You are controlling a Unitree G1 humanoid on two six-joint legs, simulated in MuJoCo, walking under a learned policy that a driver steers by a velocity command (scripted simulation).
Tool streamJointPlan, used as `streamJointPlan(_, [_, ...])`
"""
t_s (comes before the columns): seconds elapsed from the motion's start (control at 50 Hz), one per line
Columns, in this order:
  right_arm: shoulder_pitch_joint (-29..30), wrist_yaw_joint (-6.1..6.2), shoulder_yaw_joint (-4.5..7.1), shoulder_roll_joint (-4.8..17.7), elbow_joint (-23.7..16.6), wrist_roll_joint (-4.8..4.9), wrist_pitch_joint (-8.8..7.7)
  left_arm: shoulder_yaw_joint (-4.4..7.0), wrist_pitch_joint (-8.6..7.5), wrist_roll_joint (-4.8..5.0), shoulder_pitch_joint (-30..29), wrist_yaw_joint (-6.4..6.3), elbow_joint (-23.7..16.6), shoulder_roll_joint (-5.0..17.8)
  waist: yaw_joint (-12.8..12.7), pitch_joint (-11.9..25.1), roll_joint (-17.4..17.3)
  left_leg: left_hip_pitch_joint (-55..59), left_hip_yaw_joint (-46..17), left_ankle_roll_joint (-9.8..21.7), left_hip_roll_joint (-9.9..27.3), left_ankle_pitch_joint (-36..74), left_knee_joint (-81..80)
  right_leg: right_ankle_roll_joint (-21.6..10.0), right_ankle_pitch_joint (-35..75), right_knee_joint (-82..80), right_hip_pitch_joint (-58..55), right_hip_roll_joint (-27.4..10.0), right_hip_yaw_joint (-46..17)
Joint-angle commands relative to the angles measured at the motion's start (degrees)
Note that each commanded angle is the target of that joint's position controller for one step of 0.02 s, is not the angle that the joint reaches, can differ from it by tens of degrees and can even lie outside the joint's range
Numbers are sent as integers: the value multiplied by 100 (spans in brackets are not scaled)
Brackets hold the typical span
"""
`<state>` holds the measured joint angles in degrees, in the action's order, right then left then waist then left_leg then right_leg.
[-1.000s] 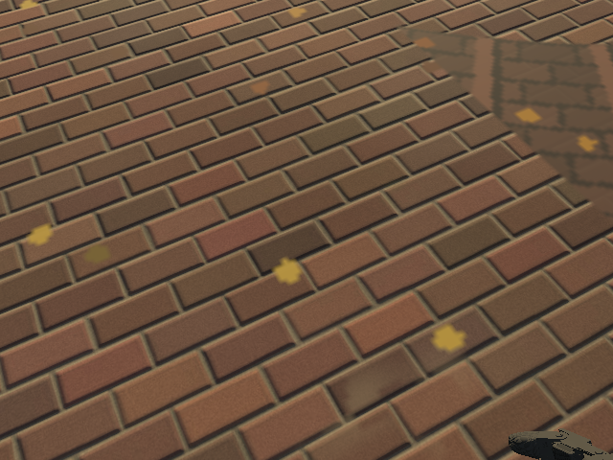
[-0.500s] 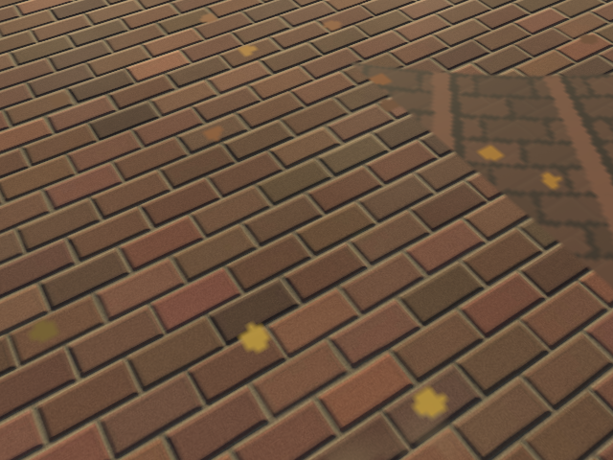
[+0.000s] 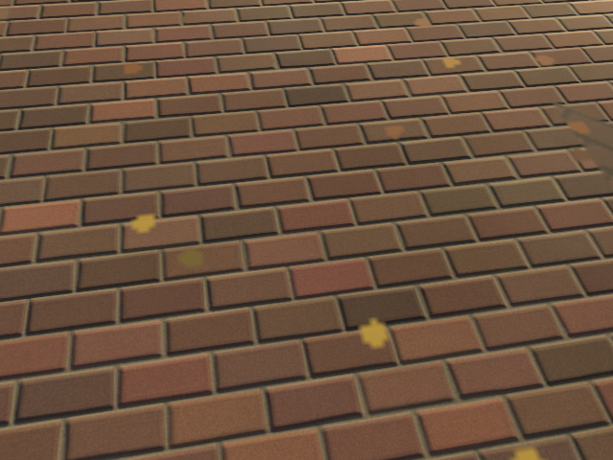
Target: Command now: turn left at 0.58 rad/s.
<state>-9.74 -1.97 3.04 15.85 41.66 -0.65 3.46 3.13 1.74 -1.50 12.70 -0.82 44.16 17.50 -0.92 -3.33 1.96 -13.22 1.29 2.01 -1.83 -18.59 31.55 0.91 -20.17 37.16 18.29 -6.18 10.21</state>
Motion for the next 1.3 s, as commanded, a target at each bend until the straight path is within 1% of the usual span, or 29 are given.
streamJointPlan(0.02, [-1039, 116, 481, 1746, -245, -52, -144, 68, 97, -38, -425, -99, -715, 416, 638, 434, -1351, 782, -3001, 1451, 2417, 3192, -1448, 150, -1671, 2158, 1700, 456, -919])
streamJointPlan(0.04, [-798, 146, 371, 1386, -205, -36, -130, 99, 137, 58, -405, -96, -674, 469, 354, 211, -1013, 607, -2497, 1405, 2006, 2876, -1446, 108, -1167, 2403, 1682, 370, -1142])
streamJointPlan(0.06, [-318, 173, 289, 1111, -266, 0, -104, 126, 111, 117, -266, -67, -560, 521, 117, 31, -900, 420, -2057, 1149, 1553, 2432, -1504, 64, -600, 2305, 1597, 322, -1226])
streamJointPlan(0.08, [-29, 195, 252, 998, -339, 18, -98, 163, 80, 66, -156, -48, -488, 608, 4, 88, -1009, 508, -1860, 975, 1256, 2413, -1480, 49, -284, 2292, 1570, 359, -1203])
streamJointPlan(0.1, [21, 215, 226, 902, -382, 46, -109, 185, 75, -15, 2, -18, -398, 656, -6, 245, -1055, 600, -1725, 966, 1106, 2763, -1419, 73, -95, 2435, 1476, 418, -1149])
streamJointPlan(0.12, [-66, 203, 211, 869, -377, 62, -121, 189, 78, -31, 59, 9, -376, 638, 1, 420, -932, 691, -1717, 975, 1073, 2955, -1372, 97, -29, 2537, 1409, 471, -1155])
streamJointPlan(0.16, [-272, 184, 244, 954, -327, 74, -156, 170, 98, 6, -7, 31, -422, 535, 60, 506, -748, 867, -1850, 1011, 1089, 2941, -1340, 140, 30, 2467, 1492, 498, -1199])
streamJointPlan(0.24, [-569, 201, 282, 1024, -269, 29, -166, 149, 139, 17, -260, -11, -536, 494, 220, 390, -886, 1020, -2294, 1097, 1091, 2398, -1346, 183, -55, 1894, 1666, 546, -1286])
streamJointPlan(0.34, [-724, 198, 338, 1153, -270, -28, -155, 112, 97, 54, -487, -47, -673, 475, 311, 431, -826, 890, -2821, 1182, 1078, 2229, -1214, 117, -261, 1260, 1361, 695, -1382])
streamJointPlan(0.46, [-477, 183, 299, 1054, -252, -68, -125, 39, 24, 151, -296, -98, -687, 439, 208, 608, -913, 434, -3014, 966, 929, 2877, -974, -98, -351, 255, 129, 883, -1289])
streamJointPlan(0.5, [-293, 206, 262, 985, -214, -17, -101, 3, -19, 150, 25, -131, -590, 353, -17, 594, -859, 166, -3020, 716, 747, 2674, -828, -204, 195, -874, -633, 908, -1244])
streamJointPlan(0.52, [-244, 236, 218, 889, -197, 38, -103, -9, -64, 104, 176, -168, -531, 343, -122, 562, -724, -155, -2935, 464, 565, 2041, -692, -272, 798, -1730, -1189, 764, -1331])
streamJointPlan(0.54, [-474, 247, 128, 588, -193, 49, -130, 15, -111, 9, 25, -218, -600, 629, 59, 595, 75, -571, -2448, 129, 159, 713, -93, -452, 707, -2285, -1553, -158, -2298])
streamJointPlan(0.56, [-802, 273, 80, 414, -206, 58, -149, 30, -121, 15, -454, -196, -828, 1006, 287, 526, 943, -1217, -1428, -89, -780, -918, 680, -911, 1471, -2581, -1576, -1336, -3688])
streamJointPlan(0.58, [-659, 305, 221, 915, -122, -74, -109, 70, -107, 14, -207, -137, -669, 1018, 103, 476, 751, -810, -1148, -140, -648, -1444, 1592, -1515, 1912, -2331, -729, -1545, -3693])
streamJointPlan(0.6, [-627, 290, 243, 929, -59, -59, -92, -27, -131, 59, -329, -89, -637, 681, 226, 295, 450, -716, -1211, -169, -539, -1199, 1963, -1540, 1949, -2326, -531, -1262, -3367])
streamJointPlan(0.62, [-639, 260, 222, 816, 60, -40, -76, -85, -152, 73, -556, -66, -627, 464, 302, 130, 365, -644, -1195, -229, -470, -864, 2150, -1365, 1844, -2301, -380, -885, -2865])
streamJointPlan(0.64, [-684, 226, 204, 750, 141, -30, -60, -101, -159, 46, -667, -79, -640, 422, 333, 181, 528, -636, -1127, -285, -487, -666, 2236, -1189, 1894, -2248, -495, -583, -2530])
streamJointPlan(0.66, [-723, 192, 183, 700, 195, -35, -45, -112, -173, 48, -619, -104, -587, 416, 313, 200, 678, -694, -1059, -346, -478, -634, 2170, -1159, 2314, -2154, -682, -475, -2361])
streamJointPlan(0.74, [-410, 201, 27, 438, 330, 16, -12, -109, -170, 58, -213, -73, -310, 453, 70, 371, 629, -428, -611, -459, -243, -750, 943, -1168, 2779, -1856, -1239, -385, -2196])
streamJointPlan(0.8, [-366, 274, -27, 414, 492, 77, -15, -68, -123, 26, -56, -34, -125, 551, 3, 414, 786, 23, -337, -346, -197, -411, -228, -1130, 2873, -1681, -1311, -347, -2318])
streamJointPlan(0.84, [-566, 339, -64, 398, 685, 40, -90, -68, -118, 64, -81, -35, -19, 546, 179, 441, 559, 817, -425, -218, -52, 949, -1532, -837, 2934, -1500, -989, -264, -2266])
streamJointPlan(0.86, [-533, 376, -49, 574, 713, -27, -155, -99, -164, 73, -20, -24, -8, 452, 136, 599, 330, 1302, -881, -141, 294, 1332, -1586, -620, 2651, -1478, -698, -223, -2275])
streamJointPlan(0.88, [-345, 390, 2, 917, 725, -64, -205, -115, -210, 121, 106, 12, -38, 358, -113, 600, -260, 1283, -1331, 11, 729, 2017, -1200, -454, 2093, -1482, -519, 126, -1940])
streamJointPlan(0.9, [-168, 346, -58, 699, 823, -2, -232, -143, -193, 132, 13, 6, 81, 271, -90, 504, -528, 732, -1278, 137, 770, 1838, -1138, -399, 1395, -1723, -905, 338, -1698])
streamJointPlan(0.92, [-104, 322, -119, 515, 846, -3, -269, -127, -164, 101, -120, -17, 168, 338, 2, 343, -464, 556, -1247, 119, 695, 1554, -1215, -360, 1317, -1696, -1024, 357, -1689])
streamJointPlan(0.98, [-250, 381, -154, 538, 1132, 0, -308, -103, -129, 80, -73, -9, 394, 379, 30, 176, -588, 438, -1170, 65, 572, 1407, -1359, -400, 1702, -1638, -1105, 257, -1719])
streamJointPlan(1.14, [-272, 409, -221, 467, 1615, 10, -328, -166, -119, 87, 66, -33, 1022, 238, 21, 4, -300, 370, -1186, 137, 584, 1029, -1523, -294, 1401, -1803, -1008, 264, -1714])
streamJointPlan(1.3, [-363, 417, -276, 345, 1954, 17, -353, -226, -130, 90, 196, -66, 1467, 152, 24, 30, -219, 354, -1141, 167, 554, 1013, -1548, -275, 1398, -1803, -1003, 231, -1714])
